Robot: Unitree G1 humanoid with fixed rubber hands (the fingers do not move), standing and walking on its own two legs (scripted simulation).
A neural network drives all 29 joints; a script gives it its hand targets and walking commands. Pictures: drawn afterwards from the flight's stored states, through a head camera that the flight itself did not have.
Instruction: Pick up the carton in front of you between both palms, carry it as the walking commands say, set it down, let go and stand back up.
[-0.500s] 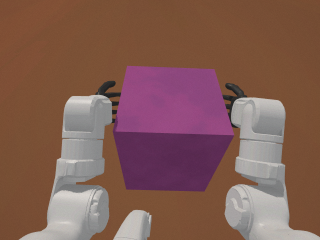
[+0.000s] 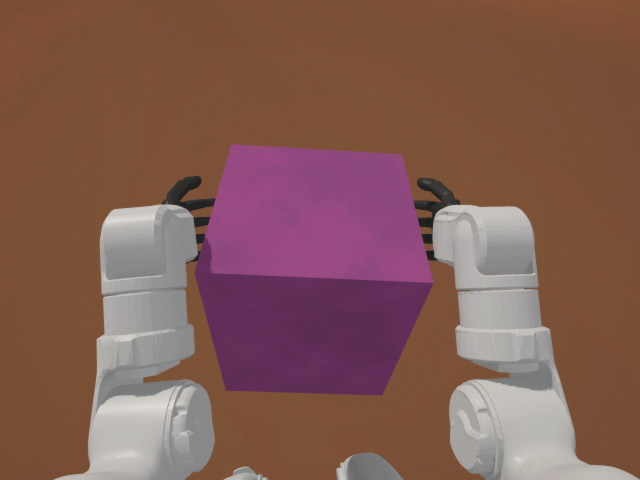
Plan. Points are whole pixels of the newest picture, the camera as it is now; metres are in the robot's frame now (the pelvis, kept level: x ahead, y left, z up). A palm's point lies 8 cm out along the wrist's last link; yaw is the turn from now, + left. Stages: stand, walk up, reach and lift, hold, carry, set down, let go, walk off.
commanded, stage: carry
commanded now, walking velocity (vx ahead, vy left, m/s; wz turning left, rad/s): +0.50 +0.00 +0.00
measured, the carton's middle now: (310, 276) +0.37 -0.02 +0.06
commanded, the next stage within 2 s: none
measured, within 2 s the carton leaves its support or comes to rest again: neither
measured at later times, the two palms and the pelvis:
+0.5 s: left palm (177, 59) +0.67 +0.14 +0.20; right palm (373, 55) +0.69 -0.16 +0.19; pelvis +0.32 -0.03 +0.04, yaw +3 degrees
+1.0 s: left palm (173, 35) +0.92 +0.19 +0.13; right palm (323, 28) +0.92 -0.11 +0.14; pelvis +0.64 +0.03 +0.04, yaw +0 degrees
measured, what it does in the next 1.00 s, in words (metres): climbs: right foot, then left foot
